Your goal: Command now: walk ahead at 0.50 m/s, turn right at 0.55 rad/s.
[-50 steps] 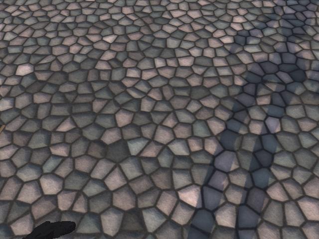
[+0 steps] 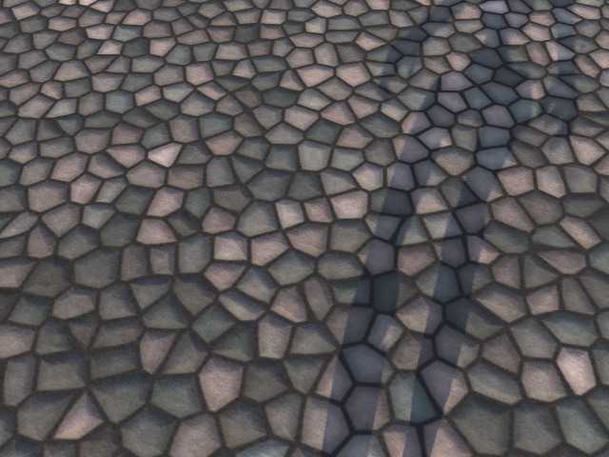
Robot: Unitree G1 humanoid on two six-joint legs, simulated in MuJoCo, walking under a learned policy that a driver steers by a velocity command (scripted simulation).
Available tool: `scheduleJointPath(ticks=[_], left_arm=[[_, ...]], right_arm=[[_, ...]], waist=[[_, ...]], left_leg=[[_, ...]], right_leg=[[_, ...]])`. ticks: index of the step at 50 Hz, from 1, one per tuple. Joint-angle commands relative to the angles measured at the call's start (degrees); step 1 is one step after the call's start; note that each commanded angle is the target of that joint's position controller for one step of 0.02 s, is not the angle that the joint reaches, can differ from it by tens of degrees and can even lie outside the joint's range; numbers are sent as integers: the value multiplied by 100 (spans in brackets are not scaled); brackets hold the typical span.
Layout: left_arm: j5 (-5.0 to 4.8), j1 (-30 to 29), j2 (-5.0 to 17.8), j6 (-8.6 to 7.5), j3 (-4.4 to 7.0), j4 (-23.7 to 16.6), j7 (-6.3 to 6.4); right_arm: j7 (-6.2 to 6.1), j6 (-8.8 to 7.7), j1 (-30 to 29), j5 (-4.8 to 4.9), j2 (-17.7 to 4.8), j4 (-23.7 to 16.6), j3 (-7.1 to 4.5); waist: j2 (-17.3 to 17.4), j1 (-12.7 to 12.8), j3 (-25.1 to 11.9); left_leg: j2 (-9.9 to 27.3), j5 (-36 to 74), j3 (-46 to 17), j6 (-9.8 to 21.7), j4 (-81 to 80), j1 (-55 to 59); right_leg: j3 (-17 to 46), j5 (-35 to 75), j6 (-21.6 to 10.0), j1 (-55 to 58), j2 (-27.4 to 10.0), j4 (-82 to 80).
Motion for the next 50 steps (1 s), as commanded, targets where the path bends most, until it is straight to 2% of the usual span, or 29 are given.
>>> scheduleJointPath(ticks=[1,2,3,4,6,9,12,15,18,20,22,23,24,25,26,27,28,29,30,31,34,36,39,41,44,47,48,49,50], left_arm=[[38,1541,1053,-164,298,-52,37],[27,1188,896,-208,244,-95,40],[47,865,698,-217,184,-166,70],[132,689,609,-224,137,-256,107],[136,675,599,-253,123,-254,158],[139,928,710,-296,124,-82,241],[142,1067,721,-309,90,38,266],[155,1263,804,-337,91,224,260],[155,1411,809,-283,103,419,260],[144,1429,846,-217,125,491,290],[145,1270,957,-160,156,458,343],[154,1199,1015,-116,168,429,377],[151,1073,1009,-59,147,372,416],[226,1150,878,-73,68,241,468],[321,1888,135,-225,-171,111,328],[158,1460,553,-419,-119,153,238],[-49,863,825,-565,-57,-88,166],[-24,549,779,-644,-86,-185,172],[122,412,767,-662,-56,-215,197],[200,484,783,-625,-22,-240,215],[249,718,591,-466,-44,-245,253],[261,354,444,-410,-103,-380,281],[232,-235,292,-446,-161,-514,254],[173,-505,305,-492,-162,-574,203],[153,-710,454,-558,-110,-664,132],[157,-312,622,-614,-21,-602,127],[197,233,792,-635,68,-467,158],[261,1127,1066,-647,151,-366,195],[247,1834,1571,-563,315,-124,186]], right_arm=[[105,-496,-671,235,-771,-922,-63],[57,-535,-680,129,-697,-857,-52],[14,-513,-651,-39,-746,-798,-97],[30,-445,-500,-67,-756,-743,-116],[52,-321,-351,-108,-620,-664,-102],[68,-211,-708,-95,-407,-712,-13],[131,-229,-1156,-27,-316,-771,54],[213,-257,-1573,50,-305,-871,97],[320,-272,-1815,78,-345,-1001,110],[408,-285,-1844,73,-360,-1083,113],[448,-269,-1484,40,-490,-1054,56],[434,-242,-1045,20,-645,-965,-29],[399,-222,-268,7,-874,-776,-163],[331,-184,598,-11,-1253,-662,-285],[337,-207,832,50,-1657,-632,-366],[320,-188,980,104,-1064,-593,-228],[275,-176,644,58,-905,-681,-172],[251,-165,304,13,-846,-786,-147],[239,-152,25,-15,-752,-865,-106],[216,-160,-125,-78,-703,-936,-74],[148,-133,-252,-21,-760,-1018,-92],[81,-122,-135,15,-938,-997,-151],[13,-61,104,54,-964,-909,-166],[5,-39,379,61,-896,-786,-140],[3,-3,626,54,-821,-653,-110],[9,48,533,16,-872,-632,-126],[21,47,481,2,-755,-662,-80],[29,33,413,-69,-554,-778,19],[50,-53,1278,40,-149,-782,150]], waist=[[-507,783,-1453],[16,501,-1004],[22,301,-781],[-166,131,-722],[-155,42,-694],[-196,179,-477],[-300,411,-336],[-299,619,-116],[-209,693,67],[-220,639,57],[-387,389,-268],[-479,151,-607],[-373,-290,-1057],[131,-612,-1689],[1536,-135,-2342],[1091,-503,-2537],[831,-553,-1638],[197,-410,-1188],[-103,-212,-756],[64,-14,-678],[245,214,-558],[290,110,-423],[402,-155,-418],[470,-324,-444],[530,-376,-404],[697,-71,-437],[635,203,-789],[273,619,-1566],[-1294,479,-2418]], left_leg=[[-249,85,-1195,296,2410,-4085],[21,532,-1202,335,1877,-3799],[174,804,-1207,293,1391,-3406],[281,991,-1222,250,1215,-3013],[306,1203,-1085,108,773,-2754],[328,2150,-917,-49,-158,-2970],[229,3351,-801,31,-1275,-2832],[106,3893,-740,159,-1902,-2805],[-3,3520,-801,355,-2231,-3241],[-119,3012,-776,519,-2342,-3369],[-407,2460,-506,714,-2330,-2800],[-629,2228,-320,831,-2282,-2204],[-846,2420,-211,999,-2496,-1118],[-63,2641,-1423,1371,-2439,627],[1322,1604,-4511,2561,-2844,2758],[1369,646,-5317,2509,-3572,3093],[1216,643,-4526,2200,-3721,2452],[1016,1067,-3968,2030,-3794,1629],[839,1690,-3564,1981,-3927,819],[692,2313,-3313,1993,-4027,322],[445,3058,-2738,1999,-4205,-441],[253,3210,-2400,1887,-4255,-812],[-62,2820,-2068,1553,-4158,-1079],[34,2575,-2165,1471,-4080,-906],[320,2484,-2524,1390,-3670,-199],[459,3315,-2725,1249,-3127,218],[194,3989,-2534,1110,-2497,148],[-112,3504,-2200,915,-1113,-468],[-986,1201,-1519,435,968,-2520]], right_leg=[[4073,-1015,-1455,4392,-1872,-2329],[3410,-366,-1242,3547,-1615,-2288],[2926,232,-1146,2877,-1419,-2341],[2655,749,-1132,2428,-1329,-2432],[2188,1490,-1119,2045,-1206,-2578],[1478,2096,-954,1916,-1062,-2770],[967,1702,-654,1952,-875,-2906],[848,1193,-583,2224,-1070,-3076],[712,1493,-537,3022,-1363,-2921],[599,2187,-448,3500,-1521,-2625],[396,4018,-299,3711,-1507,-2002],[285,5076,-215,3750,-1435,-1366],[43,5505,-44,3445,-1212,-261],[-80,4029,171,2140,-1023,1410],[163,-995,616,-455,254,3537],[1009,-1983,552,-1275,228,4112],[1079,-1538,438,-1723,-117,4038],[1001,-1143,392,-1579,-362,3614],[936,-929,447,-1346,-498,3090],[956,-813,504,-950,-604,2807],[768,-689,787,-612,-660,1954],[644,-11,958,-516,-576,1129],[571,1377,1024,20,-317,-180],[575,1872,990,210,-242,-566],[691,1566,786,76,-260,-966],[533,902,455,529,-185,-1271],[528,959,248,1372,-231,-1357],[1278,1078,-146,2778,-990,-1128],[3572,190,-1172,4940,-2184,-1292]])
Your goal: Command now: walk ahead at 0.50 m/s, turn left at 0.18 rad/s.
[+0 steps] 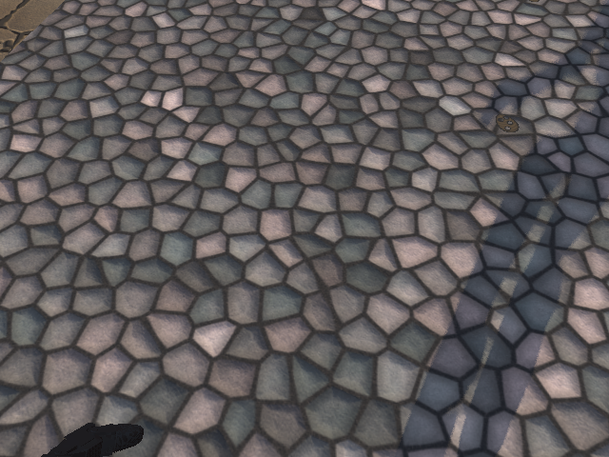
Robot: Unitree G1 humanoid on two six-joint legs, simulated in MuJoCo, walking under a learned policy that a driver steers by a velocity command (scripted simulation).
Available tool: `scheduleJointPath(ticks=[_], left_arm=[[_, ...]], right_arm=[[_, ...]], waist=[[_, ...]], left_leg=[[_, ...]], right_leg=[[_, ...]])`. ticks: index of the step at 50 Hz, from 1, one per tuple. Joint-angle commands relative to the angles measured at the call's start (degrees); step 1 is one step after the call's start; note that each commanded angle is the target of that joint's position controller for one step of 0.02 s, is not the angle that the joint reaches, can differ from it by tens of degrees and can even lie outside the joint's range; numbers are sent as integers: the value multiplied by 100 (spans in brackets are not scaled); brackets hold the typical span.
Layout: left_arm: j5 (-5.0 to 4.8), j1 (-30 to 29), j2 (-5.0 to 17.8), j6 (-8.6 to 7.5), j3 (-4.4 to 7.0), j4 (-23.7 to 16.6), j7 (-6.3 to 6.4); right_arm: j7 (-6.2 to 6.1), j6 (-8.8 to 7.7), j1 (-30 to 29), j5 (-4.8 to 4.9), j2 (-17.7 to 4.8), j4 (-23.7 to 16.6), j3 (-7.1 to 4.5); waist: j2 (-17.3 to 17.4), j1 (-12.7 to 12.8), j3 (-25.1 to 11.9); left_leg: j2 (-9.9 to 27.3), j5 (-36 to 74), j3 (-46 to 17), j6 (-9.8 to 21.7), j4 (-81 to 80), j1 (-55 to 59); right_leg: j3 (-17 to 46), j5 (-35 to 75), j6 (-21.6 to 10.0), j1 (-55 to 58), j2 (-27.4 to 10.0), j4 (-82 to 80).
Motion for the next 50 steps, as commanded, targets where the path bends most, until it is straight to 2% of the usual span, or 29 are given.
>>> scheduleJointPath(ticks=[1,2,3,4,6,7,8,10,13,17,20,22,23,24,25,26,27,28,29,30,33,34,35,40,45,46,48,49,50], left_arm=[[-150,2208,1264,36,465,236,-10],[-170,1861,910,54,356,180,4],[-92,1465,778,101,286,105,12],[-50,1240,703,121,243,107,6],[-14,1071,550,100,183,124,-1],[-35,1076,536,91,176,149,-7],[-68,1107,693,76,217,198,0],[-101,1192,850,85,266,290,27],[-145,1377,938,139,282,418,62],[-201,1849,1002,221,286,687,79],[-214,1973,1064,322,310,827,110],[-209,1869,1169,383,339,850,141],[-213,1836,1123,407,314,850,149],[-143,1770,940,399,223,752,156],[-96,2338,333,297,28,603,129],[-156,2383,426,198,30,701,108],[-320,1892,953,168,200,588,87],[-338,1504,953,172,209,470,91],[-220,1275,869,201,220,454,107],[-217,1431,766,282,240,450,122],[-249,1625,472,516,221,568,154],[-211,1481,487,539,241,537,167],[-196,1377,399,543,226,434,165],[-172,537,275,457,169,191,-6],[-178,-245,279,470,141,-269,-171],[-177,-275,319,476,160,-343,-200],[-167,-19,499,504,257,-401,-228],[-175,483,669,520,360,-314,-222],[-194,1393,956,530,537,-86,-167]], right_arm=[[19,-198,615,82,-349,-408,53],[26,-209,-76,125,-763,-509,-61],[23,-208,-585,57,-730,-631,-55],[40,-223,-737,-7,-651,-712,-52],[67,-208,-596,-31,-487,-658,-54],[64,-185,-513,-35,-357,-610,-34],[69,-178,-541,-32,-278,-649,-1],[76,-198,-930,-75,-190,-776,56],[116,-242,-1478,-68,-82,-872,105],[201,-299,-2134,7,-94,-1055,110],[280,-335,-2354,18,-198,-1184,77],[288,-353,-1978,-4,-372,-1108,-2],[252,-356,-1337,-35,-563,-925,-114],[191,-351,-372,-89,-874,-718,-240],[143,-299,305,-181,-1436,-631,-383],[142,-250,503,-97,-1087,-562,-295],[126,-240,203,-68,-785,-544,-187],[117,-244,-201,-60,-644,-570,-134],[148,-271,-495,-109,-475,-555,-77],[154,-319,-767,-144,-415,-531,-69],[170,-455,-1090,-157,-294,-413,-78],[166,-489,-1020,-153,-263,-347,-86],[142,-495,-996,-179,-461,-269,-137],[28,-438,-818,-139,-633,-62,-190],[-10,-242,-379,-7,-840,214,-275],[-17,-192,-376,20,-887,238,-293],[-58,-105,-475,51,-1046,215,-340],[-84,-51,-533,57,-1100,194,-354],[-110,-19,-623,67,-1058,159,-324]], waist=[[-1545,861,-1813],[-871,953,-881],[-381,858,-350],[-417,709,-10],[-625,469,73],[-575,417,12],[-725,384,35],[-561,472,109],[-459,657,151],[-461,885,273],[-512,817,334],[-591,519,96],[-514,165,-301],[-345,-281,-1018],[854,-269,-1955],[1331,-341,-2380],[832,-346,-1428],[592,-188,-805],[347,-48,-324],[707,230,-239],[532,477,62],[366,428,176],[433,487,170],[128,195,344],[79,-53,580],[120,-10,556],[333,238,238],[397,544,-82],[279,1049,-553]], left_leg=[[54,-666,116,-119,3505,-3588],[361,-233,75,-76,3787,-3960],[610,208,356,-54,3599,-3872],[771,525,456,-87,3278,-3805],[1006,852,543,-139,2780,-3290],[1023,937,635,-151,2656,-3189],[1061,1012,697,-219,2381,-3212],[1128,1451,779,-333,1651,-3297],[1029,2460,918,-360,547,-3036],[825,3057,1019,-309,-270,-2754],[759,2595,989,-113,-615,-2790],[586,2260,1141,64,-805,-2120],[463,2333,1249,216,-975,-1078],[943,2511,819,481,-742,521],[2484,1897,-1448,1276,-769,2924],[2916,1145,-2859,1482,-1510,3036],[2701,680,-2146,1195,-1688,2297],[2489,817,-1397,1016,-1875,1455],[2187,1460,-732,850,-2070,668],[2121,1441,-492,914,-2346,177],[1940,1964,335,898,-2842,-578],[1847,2466,663,833,-2832,-555],[1975,2519,723,889,-2893,-460],[1832,2979,1634,710,-2967,-116],[2133,3406,1935,581,-2639,893],[2175,3867,2003,527,-2437,1071],[2157,5784,2183,387,-1661,1263],[2078,6576,2283,301,-870,1202],[1848,6530,2443,112,333,720]], right_leg=[[4369,-1708,-1677,4708,-2447,-1020],[3718,-2209,-1384,3959,-2230,-1163],[2968,-1770,-1153,3170,-1930,-1303],[2590,-1219,-1200,2585,-1784,-1457],[1958,-382,-1112,1995,-1432,-1696],[1710,-131,-1096,1913,-1323,-1790],[1590,220,-1208,1803,-1403,-1855],[1258,748,-1265,1783,-1392,-1969],[751,1004,-1086,1770,-1183,-2021],[625,940,-974,2055,-1272,-1918],[718,1255,-853,2624,-1524,-1622],[635,2351,-717,2807,-1520,-1091],[495,3053,-592,2600,-1295,-326],[329,2522,-407,1785,-1020,928],[-106,206,35,-573,-184,3216],[580,-2661,50,-1351,41,4161],[732,-2393,2,-1802,-274,4560],[544,-1886,-12,-1802,-542,4393],[494,-1560,-16,-1551,-705,4027],[487,-1250,37,-1275,-864,3848],[509,-803,178,-905,-937,3667],[562,-575,179,-1066,-924,3522],[610,-258,218,-1241,-943,3240],[252,1056,144,-1154,-839,1635],[-91,645,-104,-1429,-730,838],[-199,374,-187,-1368,-653,767],[-558,-239,-406,-731,-294,758],[-717,-442,-549,-41,-46,723],[-729,-130,-763,1276,208,356]])
Over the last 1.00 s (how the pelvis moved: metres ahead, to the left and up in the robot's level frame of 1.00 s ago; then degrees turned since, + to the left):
0.60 0.03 0.01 15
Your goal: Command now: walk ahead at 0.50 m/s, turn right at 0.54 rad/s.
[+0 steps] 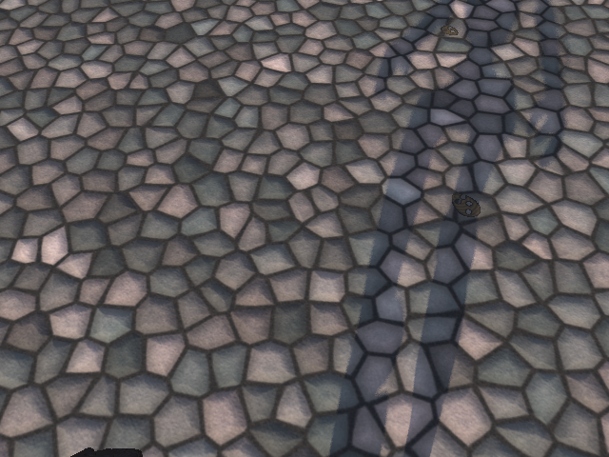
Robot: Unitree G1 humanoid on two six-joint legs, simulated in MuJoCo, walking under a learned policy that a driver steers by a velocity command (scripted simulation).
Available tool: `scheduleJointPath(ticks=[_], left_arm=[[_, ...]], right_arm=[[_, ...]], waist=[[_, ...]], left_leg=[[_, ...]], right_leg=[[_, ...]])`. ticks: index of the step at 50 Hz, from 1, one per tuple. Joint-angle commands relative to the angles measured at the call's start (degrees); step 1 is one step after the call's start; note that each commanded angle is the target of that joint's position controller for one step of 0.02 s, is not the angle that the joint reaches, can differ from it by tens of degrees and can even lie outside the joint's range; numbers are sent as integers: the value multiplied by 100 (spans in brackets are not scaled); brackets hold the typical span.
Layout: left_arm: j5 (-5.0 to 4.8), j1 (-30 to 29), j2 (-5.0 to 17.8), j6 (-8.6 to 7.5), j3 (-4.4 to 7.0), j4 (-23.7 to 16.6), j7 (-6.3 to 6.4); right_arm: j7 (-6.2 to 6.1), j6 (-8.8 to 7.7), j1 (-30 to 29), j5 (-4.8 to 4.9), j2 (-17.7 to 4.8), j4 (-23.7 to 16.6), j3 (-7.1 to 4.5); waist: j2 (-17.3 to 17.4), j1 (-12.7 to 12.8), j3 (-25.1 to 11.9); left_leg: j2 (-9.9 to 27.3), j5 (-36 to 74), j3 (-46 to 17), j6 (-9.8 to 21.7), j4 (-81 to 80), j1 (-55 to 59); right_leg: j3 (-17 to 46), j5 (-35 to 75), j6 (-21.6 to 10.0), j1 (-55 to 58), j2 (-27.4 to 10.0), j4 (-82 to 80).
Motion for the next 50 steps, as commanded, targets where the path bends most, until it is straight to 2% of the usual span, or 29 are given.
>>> scheduleJointPath(ticks=[1,2,3,4,5,6,7,10,12,15,17,22,25,26,27,28,29,30,31,32,33,34,35,37,39,42,46,48,50], left_arm=[[-35,2172,1536,44,639,104,175],[-94,1782,1987,5,673,-58,196],[-32,1922,1504,-66,516,-162,162],[28,1799,1146,-129,414,-98,167],[27,1462,988,-174,356,-97,159],[47,1096,704,-189,267,-146,171],[137,899,714,-199,242,-222,202],[115,855,774,-273,243,-156,242],[108,966,868,-305,257,-50,289],[124,1092,867,-323,233,98,317],[124,1225,926,-349,240,230,318],[92,1456,971,-268,283,561,331],[75,1278,1115,-163,333,563,412],[82,1198,1177,-113,345,535,452],[84,1115,1143,-58,316,485,499],[188,1259,959,-83,217,349,552],[234,1776,299,-236,2,211,433],[96,1514,791,-457,76,242,319],[-108,939,950,-582,102,33,248],[-64,635,874,-650,74,-63,257],[103,497,917,-647,119,-88,304],[174,515,916,-613,141,-120,317],[191,700,858,-556,145,-129,319],[190,760,735,-444,122,-115,342],[213,424,589,-389,62,-223,368],[182,-93,423,-431,-10,-286,325],[95,-616,527,-519,15,-437,231],[97,-652,643,-558,62,-487,196],[93,-356,733,-591,112,-438,192]], right_arm=[[-86,-18,-199,-101,-878,-484,-134],[-8,-200,143,-201,-167,-815,100],[105,-443,-314,-13,-669,-834,17],[168,-547,-717,189,-800,-942,-10],[147,-582,-754,128,-697,-917,19],[94,-541,-873,-48,-706,-818,-17],[108,-471,-675,-67,-701,-804,-32],[110,-279,-489,-105,-536,-680,-14],[108,-224,-836,-111,-430,-762,37],[162,-244,-1249,-52,-321,-823,97],[209,-264,-1566,0,-276,-901,131],[368,-278,-1986,41,-340,-1159,134],[445,-266,-1634,-6,-485,-1193,66],[431,-240,-1180,-21,-650,-1109,-27],[392,-221,-389,-26,-897,-918,-174],[315,-182,485,-35,-1343,-812,-309],[308,-189,530,57,-1574,-872,-361],[313,-181,581,72,-1096,-870,-212],[274,-173,395,9,-899,-940,-163],[265,-181,77,-29,-874,-998,-149],[240,-185,-202,-44,-734,-1071,-105],[223,-186,-308,-91,-727,-1148,-82],[204,-165,-423,-95,-737,-1189,-88],[151,-158,-471,-54,-773,-1235,-105],[86,-145,-374,-13,-933,-1216,-160],[29,-111,-165,4,-878,-1104,-139],[41,-75,279,18,-834,-879,-106],[39,-48,357,-1,-857,-826,-113],[37,-9,283,-15,-894,-809,-128]], waist=[[-272,1318,-1321],[-1599,647,-1831],[-798,1049,-2260],[-528,1059,-1527],[27,767,-953],[224,612,-661],[-150,392,-602],[-81,243,-433],[-91,363,-219],[-165,573,-88],[-196,731,31],[-137,855,279],[-341,568,-55],[-419,313,-394],[-280,-118,-851],[369,-397,-1517],[1865,10,-2139],[1146,-270,-2323],[859,-337,-1579],[182,-151,-957],[-41,24,-675],[144,170,-491],[290,338,-509],[312,419,-384],[338,324,-242],[488,52,-223],[570,-199,-136],[615,-158,-106],[741,58,-127]], left_leg=[[883,4506,-159,385,3694,-1905],[-494,-510,-818,16,5786,-4418],[-295,-660,-2084,173,6155,-5009],[-3,-216,-2022,331,5979,-5284],[289,262,-1968,388,5340,-5067],[498,541,-1899,392,4802,-4702],[584,721,-1939,325,4666,-4309],[616,1055,-1790,109,4057,-3992],[650,1749,-1728,7,3398,-4267],[550,2960,-1634,79,2292,-4156],[426,3464,-1547,156,1762,-4023],[221,2968,-1646,464,1180,-4565],[-117,2118,-1314,739,1140,-4026],[-343,1908,-1121,856,1158,-3389],[-560,2129,-1044,1032,946,-2242],[355,2387,-2454,1446,979,-471],[1668,1359,-5673,2680,266,1460],[1627,550,-6047,2492,-206,1745],[1445,616,-5212,2214,-256,1186],[1227,1168,-4629,2055,-342,291],[1087,1721,-4265,1986,-442,-376],[939,2601,-4030,2017,-495,-892],[886,2656,-3959,2072,-602,-1128],[734,2883,-3587,2037,-753,-1646],[561,2927,-3274,1930,-820,-1993],[279,2600,-2823,1596,-786,-2206],[536,2238,-3110,1489,-513,-1660],[742,2347,-3378,1424,-245,-1221],[820,2944,-3481,1326,82,-977]], right_leg=[[979,-41,-723,3532,-205,-356],[4434,-1068,-1904,5201,-1587,-1221],[4953,-1441,-1852,5376,-1751,-1748],[3980,-1089,-1544,4837,-1590,-1726],[3214,-413,-1292,3921,-1334,-1722],[2596,273,-1051,3286,-1072,-1803],[2490,744,-1146,2737,-1084,-1928],[1816,1410,-1137,2108,-894,-2257],[1400,1598,-1025,2069,-826,-2412],[834,1275,-725,2126,-624,-2552],[672,911,-634,2227,-681,-2678],[461,1309,-502,3427,-1143,-2409],[223,3483,-282,3852,-1207,-1593],[98,4476,-181,3856,-1123,-911],[-162,4785,12,3485,-880,234],[-294,3068,248,2114,-635,2026],[51,-1851,716,-384,756,4218],[1085,-2378,560,-1106,476,4655],[1044,-2026,457,-1407,203,4565],[951,-1667,424,-1354,-41,4016],[909,-1435,463,-1097,-222,3450],[882,-1387,524,-727,-269,3242],[896,-1366,611,-579,-305,2972],[741,-1227,771,-425,-322,2390],[636,-560,928,-345,-252,1599],[538,900,971,161,-78,336],[590,1229,808,222,25,-351],[613,810,645,170,45,-566],[495,387,442,504,113,-771]])
Over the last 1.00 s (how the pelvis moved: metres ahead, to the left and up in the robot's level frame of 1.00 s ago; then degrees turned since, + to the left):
0.55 0.00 0.00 -14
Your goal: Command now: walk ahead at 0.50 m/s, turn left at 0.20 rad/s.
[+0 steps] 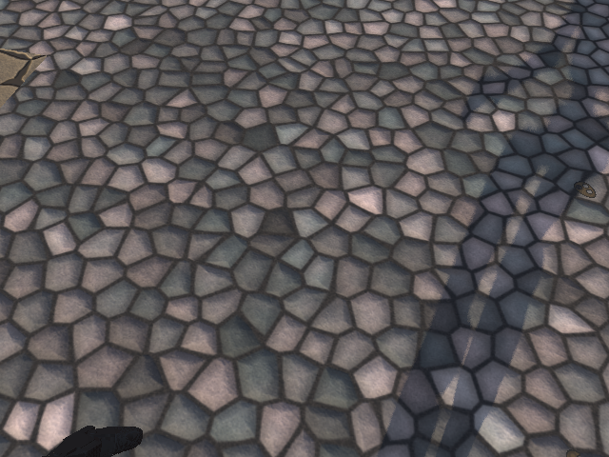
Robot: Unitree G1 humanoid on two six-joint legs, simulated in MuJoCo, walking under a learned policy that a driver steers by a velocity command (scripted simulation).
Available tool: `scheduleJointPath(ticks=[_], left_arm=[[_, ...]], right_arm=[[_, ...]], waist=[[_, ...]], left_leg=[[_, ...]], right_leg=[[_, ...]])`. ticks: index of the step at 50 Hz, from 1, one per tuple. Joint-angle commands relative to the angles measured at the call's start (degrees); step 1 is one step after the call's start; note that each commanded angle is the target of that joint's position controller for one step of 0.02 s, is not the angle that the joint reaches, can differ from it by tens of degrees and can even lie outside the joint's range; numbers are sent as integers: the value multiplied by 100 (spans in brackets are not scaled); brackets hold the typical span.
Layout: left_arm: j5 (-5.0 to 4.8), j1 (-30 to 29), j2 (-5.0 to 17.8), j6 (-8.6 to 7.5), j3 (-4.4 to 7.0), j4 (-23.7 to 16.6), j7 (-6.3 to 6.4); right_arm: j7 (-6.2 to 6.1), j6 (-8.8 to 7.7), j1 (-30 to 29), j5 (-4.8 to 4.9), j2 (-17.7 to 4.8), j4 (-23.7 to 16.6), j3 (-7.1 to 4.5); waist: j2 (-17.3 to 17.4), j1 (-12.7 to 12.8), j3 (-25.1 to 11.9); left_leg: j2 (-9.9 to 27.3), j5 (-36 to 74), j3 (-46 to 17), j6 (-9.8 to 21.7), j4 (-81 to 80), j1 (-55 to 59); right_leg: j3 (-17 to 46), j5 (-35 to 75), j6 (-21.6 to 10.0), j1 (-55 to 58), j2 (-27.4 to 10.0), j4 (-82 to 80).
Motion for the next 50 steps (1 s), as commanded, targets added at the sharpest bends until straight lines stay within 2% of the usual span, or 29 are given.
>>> scheduleJointPath(ticks=[1,2,3,4,5,6,7,10,14,19,22,23,24,25,26,27,30,32,34,38,39,41,42,43,44,45,46,48,50], left_arm=[[10,235,797,-154,298,-321,19],[75,1024,1026,-175,385,-199,52],[133,1842,1547,-146,529,-66,66],[-28,2241,1394,-67,531,188,6],[-118,2012,967,-44,397,146,5],[-40,1576,804,4,325,58,27],[25,1220,639,31,245,27,8],[65,874,507,-13,177,87,-16],[20,766,804,89,248,278,79],[-36,1093,847,244,241,612,130],[-109,949,800,315,215,711,145],[-79,1127,689,305,178,784,141],[83,1387,528,243,119,771,133],[102,2030,178,222,8,928,130],[67,1790,254,293,-9,954,150],[10,1527,398,384,30,854,164],[8,1248,697,695,121,708,259],[-28,1269,765,766,165,696,281],[-38,1209,744,787,209,646,288],[-80,1052,563,907,262,522,188],[-101,1105,531,954,274,526,168],[-93,1708,509,1016,331,782,129],[-41,2031,564,1033,388,932,115],[2,2451,1004,1014,514,997,180],[70,2342,1717,841,599,733,162],[220,1769,1470,638,508,538,213],[155,1314,1267,496,439,453,273],[-50,1215,1044,415,381,455,305],[-53,1535,924,367,338,524,317]], right_arm=[[-21,-3,47,-12,-831,-213,-205],[-11,-15,-32,-55,-638,-294,-120],[-15,-88,504,-47,-306,-385,1],[-8,-151,717,20,-299,-366,42],[8,-178,230,87,-791,-401,-74],[11,-178,-308,73,-824,-520,-88],[5,-164,-639,-52,-744,-580,-89],[5,-78,-214,-105,-444,-477,-78],[-24,-9,-483,-140,-135,-482,47],[20,-1,-1153,-124,-278,-590,0],[38,-35,-1057,-181,-355,-546,-58],[7,-49,-953,-221,-500,-507,-102],[-48,-43,-855,-277,-856,-552,-167],[-89,26,-877,-307,-665,-526,-118],[-91,103,-917,-223,-211,-519,-18],[-74,146,-1081,-188,-155,-503,17],[-100,223,-1491,-155,-670,-568,-149],[-139,237,-1501,-144,-749,-568,-213],[-214,246,-1263,-138,-753,-485,-260],[-360,317,-1451,-178,-782,-465,-300],[-356,329,-1689,-174,-832,-485,-316],[-287,364,-2153,-5,-905,-485,-364],[-261,385,-2211,53,-734,-449,-342],[-205,383,-2199,-7,-286,-470,-229],[-168,272,-2800,51,-232,-859,-198],[-135,113,-2898,132,-538,-870,-284],[-117,22,-2505,123,-751,-699,-368],[-129,-65,-2169,-122,-763,-388,-413],[-56,-142,-2170,-124,-583,-330,-382]], waist=[[767,456,-223],[577,839,-900],[-523,907,-1836],[-1595,937,-2021],[-837,1040,-1184],[-403,980,-524],[-11,830,-33],[-400,379,-227],[-406,381,-491],[-377,637,-489],[-293,436,-427],[-109,422,-482],[376,577,-843],[1042,799,-1335],[1055,594,-1394],[985,592,-1135],[917,671,-699],[802,630,-581],[779,528,-816],[1005,499,-911],[920,601,-798],[833,996,-668],[642,1132,-454],[-659,1217,-153],[-1472,1330,313],[-961,1098,610],[-851,720,676],[-489,633,433],[-391,670,273]], left_leg=[[1409,3167,-885,619,378,-92],[1121,3216,-601,439,1483,-499],[370,1734,37,23,3439,-2196],[63,-1210,154,-178,4677,-3544],[408,-1027,-83,-134,5120,-4132],[626,-583,144,-154,5109,-4149],[795,-285,343,-189,4745,-3947],[985,-79,504,-435,3920,-2999],[898,938,778,-568,2343,-2315],[741,1817,741,-437,1256,-1939],[649,2140,809,-195,366,-1377],[796,3060,648,-60,3,-885],[1446,5135,95,201,377,-22],[2077,5739,-465,859,688,861],[2222,5231,-685,1051,579,707],[2142,4482,-665,974,455,442],[1934,2923,-358,604,199,-373],[1820,2981,-88,527,284,-316],[2050,3657,-126,656,386,28],[2770,3677,-376,1088,25,-326],[2689,3291,-140,989,-76,-663],[2196,675,584,505,-221,-1709],[1840,-644,1013,148,194,-2443],[1180,-1359,1820,-362,1901,-3534],[367,-1504,1193,-439,3021,-4687],[698,-933,493,-315,3425,-4773],[809,-181,406,-264,3363,-4699],[918,649,455,-380,3100,-4407],[815,1256,556,-472,2863,-4060]], right_leg=[[-200,-302,-373,1120,115,-345],[246,-120,-706,2387,-391,-130],[2077,-428,-1521,4534,-1539,-87],[3912,-1751,-1989,5104,-2184,-847],[3667,-2712,-1727,4555,-2025,-1053],[2870,-1988,-1534,3766,-1818,-1128],[2148,-640,-1382,2984,-1496,-1246],[1036,2451,-1363,2209,-1153,-1177],[222,3313,-1313,1902,-905,-1228],[214,2484,-1178,2202,-950,-1075],[353,1701,-966,2212,-890,-576],[319,1296,-745,2111,-664,-308],[120,346,-463,1705,-315,150],[-12,-1324,-153,1057,-56,501],[10,-2374,-6,1044,-68,611],[47,-2527,27,914,-105,544],[0,-1729,-55,1084,-85,270],[-27,-1341,-145,950,-5,460],[-53,-1251,-139,806,28,822],[-269,-3185,-129,765,-37,2029],[-300,-3135,-167,987,-103,1859],[-587,-1898,-447,2080,23,762],[-517,-1830,-660,2597,140,395],[1072,-3291,-1158,2935,-750,-697],[3862,-4836,-2042,2482,-1877,-2036],[3962,-5119,-2008,2221,-1977,-2413],[3438,-4539,-1666,2254,-1783,-2282],[2548,-3484,-1229,2546,-1390,-2055],[2058,-2701,-1149,2636,-1138,-2027]])
Over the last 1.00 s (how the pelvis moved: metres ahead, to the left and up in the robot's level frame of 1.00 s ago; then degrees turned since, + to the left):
0.58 0.02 0.02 13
